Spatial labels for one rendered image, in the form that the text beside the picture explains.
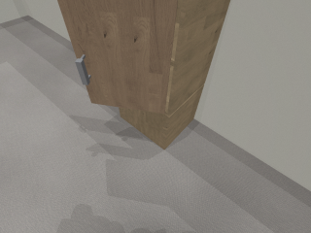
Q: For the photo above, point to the handle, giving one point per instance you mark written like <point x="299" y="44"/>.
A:
<point x="82" y="70"/>

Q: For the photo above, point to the cupboard door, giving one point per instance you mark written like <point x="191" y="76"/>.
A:
<point x="128" y="47"/>

